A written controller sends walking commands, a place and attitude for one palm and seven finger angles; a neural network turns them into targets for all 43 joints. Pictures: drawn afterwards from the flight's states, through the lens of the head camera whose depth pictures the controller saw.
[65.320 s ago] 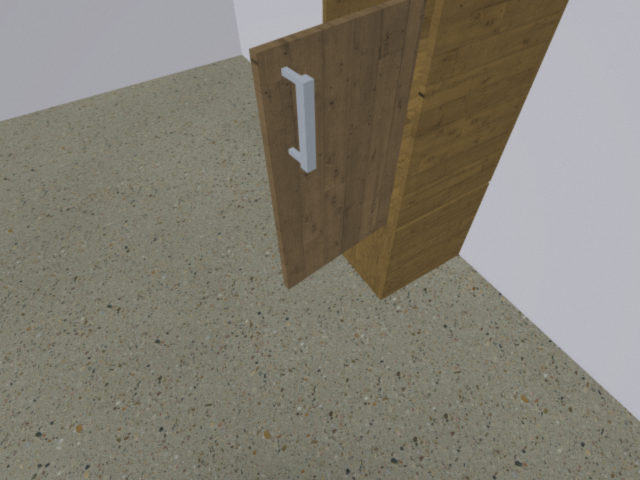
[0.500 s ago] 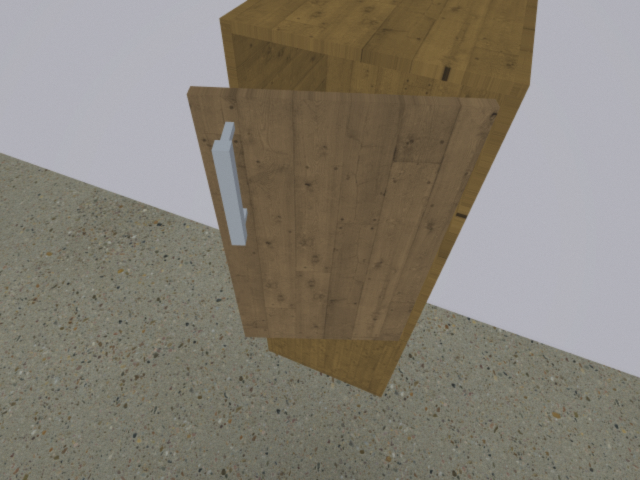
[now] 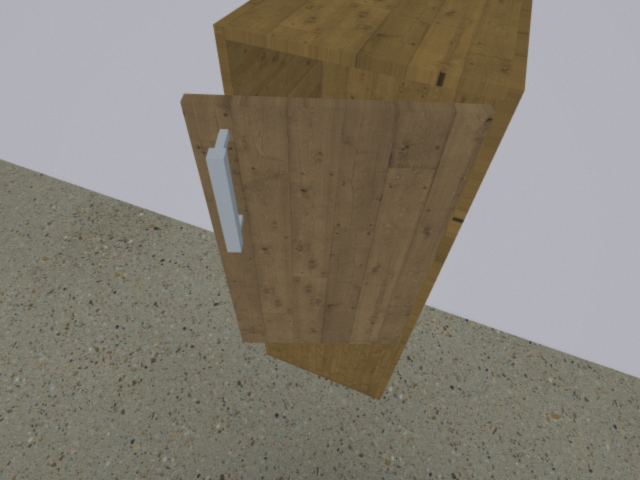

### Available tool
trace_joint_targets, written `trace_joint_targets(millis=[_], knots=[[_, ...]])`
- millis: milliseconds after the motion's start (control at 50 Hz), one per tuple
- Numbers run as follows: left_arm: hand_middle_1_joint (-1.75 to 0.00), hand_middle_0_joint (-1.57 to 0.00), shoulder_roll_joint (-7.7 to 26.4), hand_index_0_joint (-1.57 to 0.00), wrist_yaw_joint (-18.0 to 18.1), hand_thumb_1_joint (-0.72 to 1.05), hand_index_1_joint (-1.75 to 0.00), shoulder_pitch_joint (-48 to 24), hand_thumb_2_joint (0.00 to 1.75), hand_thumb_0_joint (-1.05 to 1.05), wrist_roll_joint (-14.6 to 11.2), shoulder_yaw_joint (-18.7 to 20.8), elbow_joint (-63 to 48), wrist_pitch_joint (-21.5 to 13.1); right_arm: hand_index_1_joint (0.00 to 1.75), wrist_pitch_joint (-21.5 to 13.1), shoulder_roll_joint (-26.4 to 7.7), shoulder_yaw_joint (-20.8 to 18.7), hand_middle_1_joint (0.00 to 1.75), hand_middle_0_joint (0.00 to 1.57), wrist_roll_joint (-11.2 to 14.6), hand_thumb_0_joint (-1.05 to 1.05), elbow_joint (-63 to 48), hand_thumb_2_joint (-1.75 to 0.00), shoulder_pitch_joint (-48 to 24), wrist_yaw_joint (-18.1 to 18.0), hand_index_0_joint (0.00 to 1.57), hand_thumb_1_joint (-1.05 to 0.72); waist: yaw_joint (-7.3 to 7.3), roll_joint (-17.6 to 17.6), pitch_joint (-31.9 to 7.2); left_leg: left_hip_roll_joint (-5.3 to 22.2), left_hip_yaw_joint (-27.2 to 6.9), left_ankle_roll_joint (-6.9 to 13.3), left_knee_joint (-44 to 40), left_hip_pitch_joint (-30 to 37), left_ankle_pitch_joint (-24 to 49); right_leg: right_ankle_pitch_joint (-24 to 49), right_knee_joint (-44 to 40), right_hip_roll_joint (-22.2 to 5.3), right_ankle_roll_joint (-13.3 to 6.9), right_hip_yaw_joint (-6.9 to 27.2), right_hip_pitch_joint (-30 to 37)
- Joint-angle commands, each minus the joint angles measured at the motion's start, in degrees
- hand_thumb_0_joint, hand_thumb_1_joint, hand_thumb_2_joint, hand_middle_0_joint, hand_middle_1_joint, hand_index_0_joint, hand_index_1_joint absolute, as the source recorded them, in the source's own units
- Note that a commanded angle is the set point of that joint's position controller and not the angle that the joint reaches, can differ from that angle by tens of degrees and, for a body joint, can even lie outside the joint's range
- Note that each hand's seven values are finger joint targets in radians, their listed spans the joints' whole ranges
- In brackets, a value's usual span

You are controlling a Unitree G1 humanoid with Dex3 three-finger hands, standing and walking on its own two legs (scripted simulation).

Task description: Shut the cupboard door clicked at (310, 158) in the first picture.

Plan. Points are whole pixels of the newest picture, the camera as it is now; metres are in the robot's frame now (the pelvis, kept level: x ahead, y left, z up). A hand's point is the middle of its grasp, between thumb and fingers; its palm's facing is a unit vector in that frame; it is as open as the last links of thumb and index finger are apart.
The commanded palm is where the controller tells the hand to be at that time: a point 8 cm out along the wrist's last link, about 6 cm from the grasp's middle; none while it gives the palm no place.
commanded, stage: raise the hand and make a fist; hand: left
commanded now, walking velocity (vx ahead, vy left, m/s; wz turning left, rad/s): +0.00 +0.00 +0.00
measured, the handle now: (229, 195) +0.42 +0.15 +0.13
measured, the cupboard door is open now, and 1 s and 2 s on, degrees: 22 22 22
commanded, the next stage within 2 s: bring the fist close to the handle in 1.94 s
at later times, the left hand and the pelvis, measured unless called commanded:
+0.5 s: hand (187, 475) +0.14 +0.16 -0.03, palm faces +0.19 -0.98 -0.04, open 5.9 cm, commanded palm +0.12 +0.21 -0.01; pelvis +0.00 -0.05 -0.07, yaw +5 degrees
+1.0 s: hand (173, 395) +0.20 +0.17 +0.05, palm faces +0.08 -1.00 -0.05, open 3.6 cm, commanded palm +0.16 +0.22 +0.06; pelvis +0.02 -0.03 -0.04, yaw +4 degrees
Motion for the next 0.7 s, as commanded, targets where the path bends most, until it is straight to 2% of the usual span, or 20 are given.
trace_joint_targets(millis=[0,20,40,60,80,100,120,140,160,200,220,260,300,340,380,460,500,540,600,680], knots=[[-0.3,-0.2,6.8,-0.2,2.0,0.9,-0.3,5.1,0.9,0.0,0.8,0.7,0.8,-1.6,0.3,-1.5,-8.9,-0.1,0.3,0.2,0.6,0.0,-5.9,-0.9,1.9,0.2,0.2,-0.9,-0.09,0.1,-1.9,11.7,-10.2,-4.2,1.5,-2.0,22.9,7.7,0.4,-2.0,-3.5,1.9,-0.2],[-0.3,-0.2,37.5,-0.2,3.0,0.9,-0.3,-45.2,0.9,0.0,-5.1,22.5,-97.7,-15.8,0.3,-12.3,-21.6,-3.2,0.3,0.2,0.8,0.0,-25.7,-0.9,6.8,-4.0,0.2,-0.9,-10.35,3.8,-25.6,9.8,-15.4,-6.4,2.0,17.0,27.0,10.6,10.2,4.8,-3.3,-2.6,-3.2],[-0.32,-0.22,11.4,-0.22,3.4,0.9,-0.32,-4.4,0.9,0.0,-6.4,1.0,-83.0,-11.8,0.3,-17.3,-12.3,1.1,0.3,0.2,3.7,0.0,-24.8,-0.9,1.8,-4.3,0.2,-0.9,-1.31,20.5,-33.3,10.1,-15.6,-9.7,0.2,22.6,23.5,-5.8,14.9,6.3,-4.6,-3.3,-10.1],[-0.34,-0.24,-0.2,-0.24,4.2,0.9,-0.34,10.7,0.9,0.0,-9.4,-2.6,-77.4,-3.9,0.3,-20.0,-11.1,0.7,0.3,0.2,2.3,0.0,-24.8,-0.9,-1.3,-3.6,0.2,-0.9,-0.22,22.0,-23.9,9.3,-14.9,-11.8,-4.7,12.8,19.7,-9.4,16.9,5.7,-4.6,-2.8,-10.9],[-0.36,-0.25,-2.5,-0.25,4.9,0.9,-0.36,9.1,0.9,0.0,-9.4,-5.7,-68.9,-1.8,0.3,-21.8,-9.9,0.6,0.3,0.2,3.5,0.0,-22.7,-0.9,-0.2,-2.4,0.2,-0.9,-2.12,12.0,-7.5,8.1,-14.5,-10.1,-4.9,0.2,9.7,-8.4,16.5,4.6,-4.3,-2.6,-14.2],[-0.38,-0.27,-1.8,-0.27,4.6,0.9,-0.38,3.6,0.9,0.0,-9.7,-4.8,-69.8,-4.0,0.3,-22.5,-12.3,-1.2,0.3,0.2,3.1,0.0,-24.9,-0.9,0.0,-1.1,0.2,-0.9,-3.87,8.5,1.2,6.6,-13.8,-8.3,-1.6,-6.5,-1.3,-6.8,11.3,4.2,-4.7,-3.3,-15.6],[-0.4,-0.29,1.2,-0.29,3.6,0.9,-0.4,4.3,0.9,0.0,-9.3,-0.8,-66.0,-7.4,0.3,-23.0,-13.1,-1.8,0.3,0.2,2.4,0.0,-27.0,-0.9,-0.4,-0.5,0.2,-0.9,-3.74,3.2,3.1,4.9,-13.6,-7.6,2.2,-12.0,-8.2,-6.5,7.0,4.1,-5.0,-3.9,-16.5],[-0.42,-0.31,1.6,-0.31,1.7,0.9,-0.42,12.7,0.9,0.0,-9.9,1.8,-60.2,-11.1,0.3,-23.0,-13.4,-2.2,0.3,0.2,1.6,0.0,-29.0,-0.9,-0.9,0.2,0.2,-0.9,-2.13,-4.3,1.9,3.7,-12.8,-6.9,5.8,-16.3,-10.7,-10.4,6.3,4.2,-5.3,-4.0,-18.3],[-0.44,-0.33,3.5,-0.33,-1.3,0.9,-0.44,20.7,0.9,0.0,-10.9,5.8,-55.6,-15.1,0.3,-22.6,-13.6,-2.9,0.3,0.2,1.8,0.0,-31.1,-0.9,-1.9,1.2,0.2,-0.9,0.5,-4.5,-0.8,2.3,-11.1,-7.1,9.5,-18.7,-7.5,-11.2,8.0,4.4,-6.0,-3.6,-18.6],[-0.48,-0.36,1.8,-0.36,-9.0,0.9,-0.48,23.7,0.9,0.0,-14.4,7.2,-52.9,-25.4,0.3,-21.2,-12.5,-3.7,0.3,0.2,1.3,0.0,-34.5,-0.9,-4.0,1.9,0.2,-0.9,1.79,-18.2,-2.9,1.6,-8.4,-7.1,17.9,-27.1,-9.7,-18.3,13.2,4.1,-5.8,-2.0,-24.0],[-0.5,-0.38,2.3,-0.38,-13.5,0.9,-0.5,22.7,0.9,0.0,-15.8,7.9,-53.3,-30.9,0.3,-20.7,-13.1,-4.2,0.3,0.2,1.2,0.0,-36.3,-0.9,-5.1,2.1,0.2,-0.9,1.83,-20.3,-3.0,1.2,-7.2,-7.0,21.8,-31.6,-11.3,-21.8,15.0,3.6,-5.7,0.2,-26.1],[-0.54,-0.42,8.8,-0.42,-19.5,0.9,-0.54,23.6,0.9,0.0,-16.6,13.9,-53.6,-36.7,0.3,-19.5,-13.7,-5.4,0.3,0.2,1.7,0.0,-40.1,-0.9,-5.9,2.6,0.2,-0.9,3.56,-10.6,-6.0,0.7,-5.8,-6.4,26.6,-35.3,-12.5,-22.8,18.5,2.3,-6.5,4.8,-25.7],[-0.58,-0.46,10.4,-0.46,-20.6,0.9,-0.58,21.8,0.9,0.0,-17.4,13.9,-63.0,-34.4,0.3,-18.4,-13.7,-4.7,0.3,0.2,2.4,0.0,-45.4,-0.9,-8.7,2.4,0.2,-0.9,4.91,0.5,-11.8,0.2,-5.2,-5.1,26.0,-33.9,-13.0,-22.9,20.3,3.0,-6.6,5.3,-24.5],[-0.62,-0.49,11.9,-0.49,-18.9,0.9,-0.62,17.8,0.9,0.0,-18.5,15.2,-71.9,-30.7,0.3,-17.4,-13.1,-4.1,0.3,0.2,2.7,0.0,-47.7,-0.9,-8.4,1.3,0.2,-0.9,4.32,4.9,-15.6,0.9,-6.5,-4.5,25.3,-31.3,-12.6,-20.7,21.0,3.9,-6.4,4.9,-24.7],[-0.66,-0.53,13.4,-0.53,-16.1,0.9,-0.66,12.1,0.9,0.0,-18.4,16.3,-81.1,-30.1,0.3,-16.9,-12.3,-3.9,0.3,0.2,2.4,0.0,-48.1,-0.9,-5.7,0.3,0.2,-0.9,2.13,4.5,-18.3,1.5,-7.4,-3.8,28.0,-30.7,-9.8,-18.9,20.1,4.0,-5.6,7.1,-24.5],[-0.74,-0.6,12.0,-0.6,-15.5,0.9,-0.74,3.1,0.9,0.0,-17.5,10.7,-91.4,-33.7,0.3,-17.2,-12.5,-2.5,0.3,0.2,1.8,0.0,-46.1,-0.9,-2.2,-1.0,0.2,-0.9,-3.33,5.9,-18.5,2.7,-8.9,-2.8,31.6,-26.7,-3.4,-5.6,21.8,4.7,-4.4,6.3,-26.5],[-0.78,-0.64,11.7,-0.64,-17.8,0.9,-0.78,5.2,0.9,0.0,-17.8,10.1,-86.8,-33.2,0.3,-17.3,-12.6,-2.2,0.3,0.2,2.0,0.0,-44.4,-0.9,-1.7,-1.6,0.2,-0.9,-3.79,5.1,-16.8,3.1,-9.1,-3.0,32.1,-27.1,-3.0,-3.5,21.3,4.8,-4.0,5.9,-26.5],[-0.82,-0.68,12.3,-0.68,-20.4,0.9,-0.82,6.7,0.9,0.0,-18.3,10.3,-82.9,-30.1,0.3,-17.0,-13.0,-1.8,0.3,0.2,2.4,0.0,-44.2,-0.9,-1.9,-2.1,0.2,-0.9,-3.5,3.8,-16.0,3.0,-9.0,-3.0,31.5,-27.9,-3.3,-3.3,19.3,4.3,-3.3,6.6,-24.5],[-0.88,-0.73,14.3,-0.73,-22.9,0.9,-0.88,13.1,0.9,0.0,-19.5,15.2,-78.6,-22.6,0.3,-15.6,-12.3,-1.8,0.3,0.2,3.2,0.0,-45.1,-0.9,-2.8,-2.6,0.2,-0.9,-0.2,0.0,-19.6,2.7,-8.6,-3.3,29.6,-27.5,-0.5,2.4,16.7,2.4,-1.2,8.8,-16.3],[-0.96,-0.81,14.2,-0.81,-21.6,0.9,-0.96,14.6,0.9,0.0,-21.5,19.3,-80.7,-17.4,0.3,-14.3,-10.7,-1.0,0.3,0.2,3.1,0.0,-46.1,-0.9,-4.1,-2.9,0.2,-0.9,2.3,-1.8,-21.0,2.4,-8.9,-4.0,25.7,-25.2,3.3,12.7,16.5,1.4,-0.5,7.5,-9.4]])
